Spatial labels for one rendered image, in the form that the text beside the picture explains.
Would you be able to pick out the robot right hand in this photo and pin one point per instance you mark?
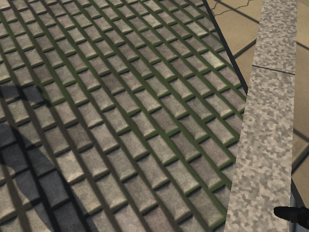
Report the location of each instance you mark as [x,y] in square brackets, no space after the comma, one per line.
[293,214]

